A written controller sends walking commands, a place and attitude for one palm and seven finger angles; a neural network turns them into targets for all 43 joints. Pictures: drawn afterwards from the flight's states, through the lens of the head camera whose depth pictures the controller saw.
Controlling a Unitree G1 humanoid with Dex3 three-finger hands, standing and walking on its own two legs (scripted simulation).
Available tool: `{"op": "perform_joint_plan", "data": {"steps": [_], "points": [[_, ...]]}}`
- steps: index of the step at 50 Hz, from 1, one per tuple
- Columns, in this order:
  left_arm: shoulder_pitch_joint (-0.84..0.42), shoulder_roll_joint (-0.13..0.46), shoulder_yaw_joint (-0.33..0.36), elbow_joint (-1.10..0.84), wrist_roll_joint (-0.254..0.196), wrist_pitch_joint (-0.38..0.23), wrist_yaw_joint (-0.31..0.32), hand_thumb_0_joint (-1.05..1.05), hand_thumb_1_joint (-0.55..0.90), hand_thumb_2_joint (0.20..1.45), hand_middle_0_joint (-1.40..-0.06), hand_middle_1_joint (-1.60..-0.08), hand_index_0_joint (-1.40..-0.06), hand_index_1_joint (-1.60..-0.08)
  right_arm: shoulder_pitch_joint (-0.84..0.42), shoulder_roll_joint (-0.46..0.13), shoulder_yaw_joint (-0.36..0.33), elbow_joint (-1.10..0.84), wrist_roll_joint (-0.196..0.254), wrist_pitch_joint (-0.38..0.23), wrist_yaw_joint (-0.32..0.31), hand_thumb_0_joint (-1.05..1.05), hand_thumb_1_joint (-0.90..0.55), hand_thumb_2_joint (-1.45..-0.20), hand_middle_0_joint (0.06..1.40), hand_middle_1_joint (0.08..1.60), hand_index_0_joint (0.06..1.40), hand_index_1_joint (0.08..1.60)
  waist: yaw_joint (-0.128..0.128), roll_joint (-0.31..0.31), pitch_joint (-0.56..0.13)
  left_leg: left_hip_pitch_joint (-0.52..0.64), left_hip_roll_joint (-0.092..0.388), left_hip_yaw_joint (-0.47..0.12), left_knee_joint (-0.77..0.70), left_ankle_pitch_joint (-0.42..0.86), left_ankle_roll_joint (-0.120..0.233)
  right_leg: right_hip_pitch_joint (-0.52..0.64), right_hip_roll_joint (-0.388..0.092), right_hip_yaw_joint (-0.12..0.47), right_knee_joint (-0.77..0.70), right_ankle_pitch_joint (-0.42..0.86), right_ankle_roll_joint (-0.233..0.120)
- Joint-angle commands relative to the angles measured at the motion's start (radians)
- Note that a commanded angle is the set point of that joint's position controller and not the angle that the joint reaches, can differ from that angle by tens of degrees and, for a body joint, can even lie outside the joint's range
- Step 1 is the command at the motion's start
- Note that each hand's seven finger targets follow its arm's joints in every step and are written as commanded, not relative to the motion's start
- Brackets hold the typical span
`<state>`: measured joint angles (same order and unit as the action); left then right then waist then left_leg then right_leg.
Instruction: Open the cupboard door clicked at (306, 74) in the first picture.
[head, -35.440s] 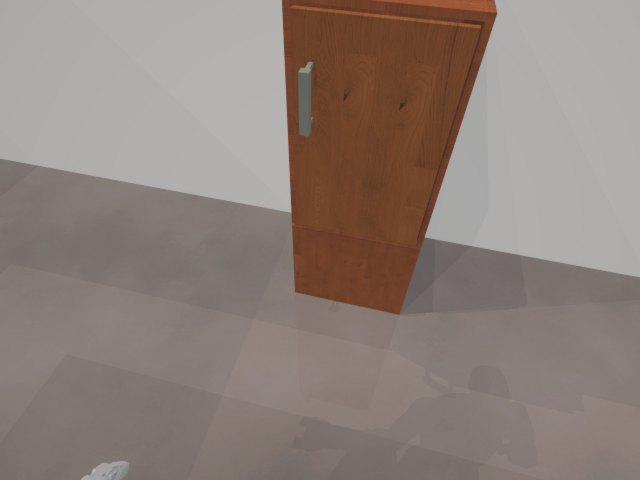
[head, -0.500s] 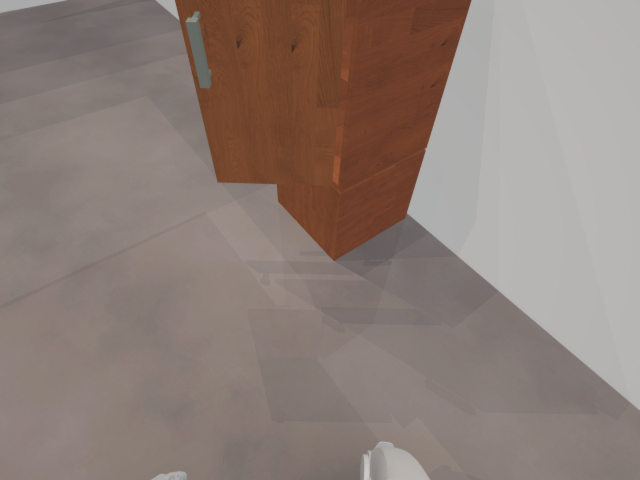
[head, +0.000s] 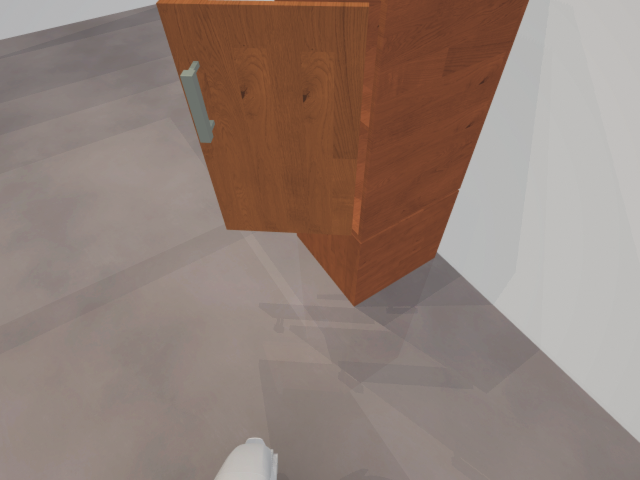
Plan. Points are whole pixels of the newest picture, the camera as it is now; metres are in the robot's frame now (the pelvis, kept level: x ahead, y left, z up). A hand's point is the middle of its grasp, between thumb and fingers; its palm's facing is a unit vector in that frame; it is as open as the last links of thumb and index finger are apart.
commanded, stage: take the last steps up to it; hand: left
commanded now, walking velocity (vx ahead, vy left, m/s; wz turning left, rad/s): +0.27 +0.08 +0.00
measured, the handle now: (200, 102) +0.75 +0.30 +0.05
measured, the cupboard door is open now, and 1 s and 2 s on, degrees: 53 53 53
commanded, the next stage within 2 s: come to a stop and stand still in 0.22 s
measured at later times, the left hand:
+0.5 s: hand (181, 417) +0.23 +0.25 -0.18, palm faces +0.01 -0.98 -0.22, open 7.3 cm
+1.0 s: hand (183, 417) +0.23 +0.25 -0.19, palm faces +0.03 -0.99 -0.17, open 7.4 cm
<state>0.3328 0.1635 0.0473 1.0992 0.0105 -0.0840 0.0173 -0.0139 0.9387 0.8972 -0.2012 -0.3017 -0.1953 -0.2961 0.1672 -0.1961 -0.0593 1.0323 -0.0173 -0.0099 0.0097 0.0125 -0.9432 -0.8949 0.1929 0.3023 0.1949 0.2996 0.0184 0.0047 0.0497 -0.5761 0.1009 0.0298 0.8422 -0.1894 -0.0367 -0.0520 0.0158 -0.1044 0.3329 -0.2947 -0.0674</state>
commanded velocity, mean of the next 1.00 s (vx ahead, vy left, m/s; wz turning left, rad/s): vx -0.06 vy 0.00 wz -0.01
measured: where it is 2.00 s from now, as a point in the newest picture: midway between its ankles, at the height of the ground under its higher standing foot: outside the picture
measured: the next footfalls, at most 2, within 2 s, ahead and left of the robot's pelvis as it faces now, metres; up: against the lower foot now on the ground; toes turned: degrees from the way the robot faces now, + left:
left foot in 0.18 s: +0.21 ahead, +0.16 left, +0.00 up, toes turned +1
right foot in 0.54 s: +0.25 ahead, -0.07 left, +0.00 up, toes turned -6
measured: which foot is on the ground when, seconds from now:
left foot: up 0.00-0.16, down 0.18-1.00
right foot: down 0.00-0.18, up 0.20-0.52, down 0.54-0.84, up 0.86-1.00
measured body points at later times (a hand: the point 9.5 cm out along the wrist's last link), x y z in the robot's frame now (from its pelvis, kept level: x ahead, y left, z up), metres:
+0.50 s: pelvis +0.17 +0.06 -0.01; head +0.20 +0.07 +0.44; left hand +0.23 +0.30 -0.17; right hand +0.19 -0.18 -0.16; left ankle +0.16 +0.14 -0.75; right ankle +0.22 -0.07 -0.72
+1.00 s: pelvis +0.16 +0.07 -0.01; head +0.19 +0.09 +0.44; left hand +0.23 +0.30 -0.17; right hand +0.19 -0.16 -0.15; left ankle +0.17 +0.16 -0.75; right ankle +0.12 -0.06 -0.70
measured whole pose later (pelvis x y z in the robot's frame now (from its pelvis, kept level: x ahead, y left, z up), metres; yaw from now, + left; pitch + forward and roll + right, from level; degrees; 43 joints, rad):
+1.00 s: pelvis +0.16 +0.07 -0.01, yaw -2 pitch +0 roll +0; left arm 0.15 0.18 0.05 1.02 0.01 0.07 0.03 0.01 0.90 0.90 -0.20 -0.30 -0.20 -0.30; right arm 0.21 -0.14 -0.02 1.03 -0.03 0.03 -0.04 0.01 -0.92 -0.89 0.20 0.30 0.20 0.30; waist 0.00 -0.05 0.06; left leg -0.25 0.00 0.07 0.51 -0.26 0.05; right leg -0.37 -0.01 0.01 0.89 -0.47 0.00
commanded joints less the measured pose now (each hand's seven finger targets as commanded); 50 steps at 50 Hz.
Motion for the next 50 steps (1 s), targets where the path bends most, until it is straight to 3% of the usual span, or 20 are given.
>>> {"op": "perform_joint_plan", "data": {"steps": [1, 3, 6, 7, 9, 10, 13, 16, 20, 25, 29, 31, 33, 36, 39, 40, 41, 42, 43, 50], "points": [[0.114, 0.106, 0.004, 0.006, 0.007, -0.014, -0.002, 0.0, 0.9, 0.9, -0.2, -0.3, -0.2, -0.3, -0.087, 0.006, 0.014, -0.074, 0.0, -0.023, 0.019, 0.0, -0.9, -0.9, 0.2, 0.3, 0.2, 0.3, 0.033, -0.152, 0.048, -0.002, -0.04, 0.052, -0.114, 0.004, 0.003, 0.041, -0.278, 0.149, -0.072, 0.663, -0.075], [0.135, 0.114, 0.004, 0.022, 0.011, -0.007, 0.001, 0.0, 0.9, 0.9, -0.2, -0.3, -0.2, -0.3, -0.132, -0.002, 0.015, -0.086, 0.0, -0.027, 0.02, 0.0, -0.9, -0.9, 0.2, 0.3, 0.2, 0.3, 0.037, -0.153, 0.055, 0.043, -0.065, 0.068, -0.171, -0.033, 0.019, 0.058, -0.29, 0.155, -0.039, 0.709, -0.071], [0.103, 0.143, 0.008, 0.022, 0.008, -0.004, 0.005, 0.0, 0.9, 0.9, -0.2, -0.3, -0.2, -0.3, 0.019, -0.036, 0.01, -0.037, -0.006, -0.04, 0.0, 0.0, -0.9, -0.9, 0.2, 0.3, 0.2, 0.3, -0.055, -0.15, -0.025, 0.327, -0.151, 0.127, -0.346, 0.002, 0.055, 0.026, -0.249, 0.086, 0.181, 0.938, -0.029], [0.099, 0.129, 0.003, 0.016, 0.003, -0.003, 0.004, 0.0, 0.9, 0.9, -0.2, -0.3, -0.2, -0.3, 0.146, -0.08, 0.0, 0.001, -0.012, -0.046, -0.01, 0.0, -0.9, -0.9, 0.2, 0.3, 0.2, 0.3, -0.109, -0.099, -0.102, 0.556, -0.1, 0.09, -0.378, 0.117, 0.083, -0.091, -0.218, 0.07, 0.359, 0.818, -0.004], [0.102, 0.043, -0.018, -0.028, -0.015, -0.005, -0.001, 0.0, 0.9, 0.9, -0.2, -0.3, -0.2, -0.3, 0.35, -0.235, -0.032, 0.031, -0.016, -0.045, -0.031, 0.0, -0.9, -0.9, 0.2, 0.3, 0.2, 0.3, -0.152, 0.21, -0.293, 0.872, 0.323, -0.393, -0.399, 0.637, 0.298, -0.467, -0.025, 0.019, 0.892, -0.267, 0.047], [0.057, 0.062, -0.008, -0.044, -0.008, 0.006, 0.01, 0.0, 0.9, 0.9, -0.2, -0.3, -0.2, -0.3, 0.303, -0.217, -0.024, 0.027, -0.005, -0.036, -0.034, 0.0, -0.9, -0.9, 0.2, 0.3, 0.2, 0.3, -0.124, 0.098, -0.223, 0.767, 0.346, -0.337, -0.432, 0.645, 0.331, -0.503, -0.066, 0.093, 0.993, -0.286, 0.032], [0.032, 0.041, -0.004, -0.038, 0.01, 0.038, -0.006, 0.0, 0.9, 0.9, -0.2, -0.3, -0.2, -0.3, 0.112, -0.099, 0.011, -0.03, -0.003, -0.054, -0.041, 0.0, -0.9, -0.9, 0.2, 0.3, 0.2, 0.3, -0.035, 0.124, 0.007, 0.393, 0.23, -0.18, -0.577, 0.269, 0.245, -0.491, -0.141, 0.113, 0.936, -0.133, 0.059], [0.081, 0.0, -0.005, -0.03, 0.014, 0.064, -0.014, 0.0, 0.9, 0.9, -0.2, -0.3, -0.2, -0.3, 0.102, -0.071, 0.024, -0.022, -0.002, -0.06, -0.041, 0.0, -0.9, -0.9, 0.2, 0.3, 0.2, 0.3, 0.01, 0.114, 0.008, 0.312, 0.159, -0.069, -0.609, 0.322, 0.214, -0.411, -0.135, 0.074, 0.8, -0.064, 0.073], [0.051, -0.027, -0.016, -0.037, 0.008, 0.079, 0.002, 0.0, 0.9, 0.9, -0.2, -0.3, -0.2, -0.3, 0.093, -0.055, 0.026, -0.025, -0.006, -0.052, -0.052, 0.0, -0.9, -0.9, 0.2, 0.3, 0.2, 0.3, 0.018, 0.029, -0.039, 0.289, 0.139, -0.005, -0.535, 0.599, 0.194, -0.24, -0.102, 0.056, 0.49, 0.034, 0.09], [0.001, 0.073, 0.001, -0.063, 0.009, 0.097, 0.008, 0.0, 0.9, 0.9, -0.2, -0.3, -0.2, -0.3, 0.083, -0.091, 0.013, -0.003, 0.002, -0.009, -0.061, 0.0, -0.9, -0.9, 0.2, 0.3, 0.2, 0.3, 0.017, 0.1, -0.03, 0.33, 0.141, -0.047, -0.429, 0.49, 0.148, -0.161, -0.084, 0.06, 0.251, 0.111, 0.072], [-0.041, 0.175, 0.014, -0.1, 0.014, 0.094, 0.011, 0.0, 0.9, 0.9, -0.2, -0.3, -0.2, -0.3, 0.175, -0.07, -0.005, 0.006, 0.013, 0.022, -0.057, 0.0, -0.9, -0.9, 0.2, 0.3, 0.2, 0.3, -0.019, -0.046, -0.059, 0.3, -0.021, 0.024, -0.246, 0.19, 0.037, -0.136, -0.267, 0.205, 0.244, 0.791, -0.052], [-0.039, 0.195, 0.017, -0.098, 0.006, 0.09, 0.021, 0.0, 0.9, 0.9, -0.2, -0.3, -0.2, -0.3, 0.181, -0.046, -0.003, 0.008, 0.019, 0.039, -0.053, 0.0, -0.9, -0.9, 0.2, 0.3, 0.2, 0.3, -0.011, -0.239, -0.165, 0.285, -0.096, 0.061, -0.069, -0.198, 0.007, -0.051, -0.351, 0.275, 0.164, 0.98, -0.139], [-0.061, 0.193, 0.022, -0.111, 0.012, 0.095, 0.036, 0.0, 0.9, 0.9, -0.2, -0.3, -0.2, -0.3, 0.129, -0.041, -0.005, -0.016, 0.02, 0.049, -0.052, 0.0, -0.9, -0.9, 0.2, 0.3, 0.2, 0.3, 0.016, -0.26, -0.144, 0.211, -0.103, -0.004, 0.087, -0.431, 0.015, -0.042, -0.388, 0.29, 0.116, 1.021, -0.191], [-0.134, 0.199, 0.032, -0.138, 0.015, 0.098, 0.037, 0.0, 0.9, 0.9, -0.2, -0.3, -0.2, -0.3, 0.126, -0.028, -0.002, -0.006, 0.021, 0.056, -0.047, 0.0, -0.9, -0.9, 0.2, 0.3, 0.2, 0.3, -0.009, -0.181, -0.131, 0.205, -0.088, -0.016, 0.001, -0.388, 0.0, -0.036, -0.351, 0.236, 0.129, 0.921, -0.157], [-0.17, 0.186, 0.032, -0.145, 0.007, 0.106, 0.032, 0.0, 0.9, 0.9, -0.2, -0.3, -0.2, -0.3, 0.207, -0.013, 0.001, 0.032, 0.015, 0.048, -0.041, 0.0, -0.9, -0.9, 0.2, 0.3, 0.2, 0.3, -0.049, -0.108, -0.136, 0.373, -0.086, 0.02, -0.357, -0.07, -0.004, -0.122, -0.271, 0.178, 0.209, 0.621, -0.058], [-0.16, 0.153, 0.025, -0.15, -0.004, 0.111, 0.024, 0.0, 0.9, 0.9, -0.2, -0.3, -0.2, -0.3, 0.213, -0.046, -0.001, 0.031, 0.008, 0.041, -0.042, 0.0, -0.9, -0.9, 0.2, 0.3, 0.2, 0.3, -0.046, -0.008, -0.122, 0.44, -0.015, -0.046, -0.458, 0.065, 0.02, -0.213, -0.208, 0.134, 0.271, 0.394, -0.003], [-0.143, 0.094, 0.015, -0.164, -0.01, 0.121, 0.019, 0.0, 0.9, 0.9, -0.2, -0.3, -0.2, -0.3, 0.176, -0.114, -0.014, 0.003, -0.004, 0.03, -0.044, 0.0, -0.9, -0.9, 0.2, 0.3, 0.2, 0.3, -0.027, 0.247, -0.083, 0.391, 0.18, -0.297, -0.54, 0.259, 0.108, -0.328, -0.087, 0.06, 0.362, -0.01, 0.07], [-0.179, 0.098, 0.015, -0.174, -0.009, 0.13, 0.022, 0.0, 0.9, 0.9, -0.2, -0.3, -0.2, -0.3, 0.139, -0.147, -0.017, -0.026, -0.013, 0.031, -0.054, 0.0, -0.9, -0.9, 0.2, 0.3, 0.2, 0.3, -0.038, 0.267, -0.033, 0.28, 0.266, -0.346, -0.573, 0.364, 0.21, -0.318, -0.041, 0.103, 0.518, -0.255, 0.078], [-0.175, 0.103, 0.017, -0.18, -0.004, 0.131, 0.019, 0.0, 0.9, 0.9, -0.2, -0.3, -0.2, -0.3, 0.101, -0.134, -0.01, -0.044, -0.014, 0.028, -0.056, 0.0, -0.9, -0.9, 0.2, 0.3, 0.2, 0.3, -0.021, 0.15, -0.033, 0.223, 0.254, -0.265, -0.56, 0.271, 0.233, -0.268, -0.058, 0.142, 0.601, -0.246, 0.062], [-0.147, 0.059, 0.004, -0.124, -0.001, 0.117, 0.007, 0.0, 0.9, 0.9, -0.2, -0.3, -0.2, -0.3, 0.087, -0.115, -0.002, -0.032, -0.009, 0.009, -0.06, 0.0, -0.9, -0.9, 0.2, 0.3, 0.2, 0.3, -0.021, 0.116, -0.063, 0.426, 0.151, -0.176, -0.528, 0.311, 0.202, -0.28, -0.05, 0.098, 0.419, -0.179, 0.083]]}}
